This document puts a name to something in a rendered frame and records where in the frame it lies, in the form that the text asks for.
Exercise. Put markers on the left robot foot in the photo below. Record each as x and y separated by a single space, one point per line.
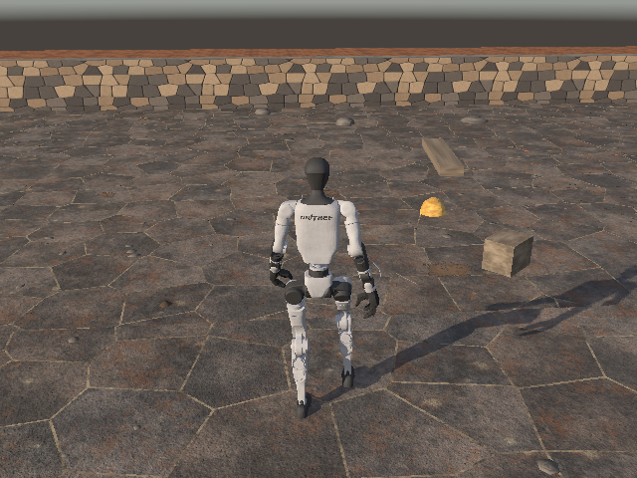
302 410

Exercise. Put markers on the robot left forearm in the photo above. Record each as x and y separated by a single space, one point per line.
276 260

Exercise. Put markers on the robot left hand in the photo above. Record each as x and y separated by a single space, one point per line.
283 273

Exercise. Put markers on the robot right hand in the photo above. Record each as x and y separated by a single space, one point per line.
373 302

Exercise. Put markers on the right robot upper arm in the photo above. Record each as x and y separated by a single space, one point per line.
348 210

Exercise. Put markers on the left robot upper arm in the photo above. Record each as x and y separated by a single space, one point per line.
286 211

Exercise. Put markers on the right robot thigh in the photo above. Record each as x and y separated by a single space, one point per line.
341 289

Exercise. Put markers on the robot right forearm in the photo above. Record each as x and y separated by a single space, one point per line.
364 271

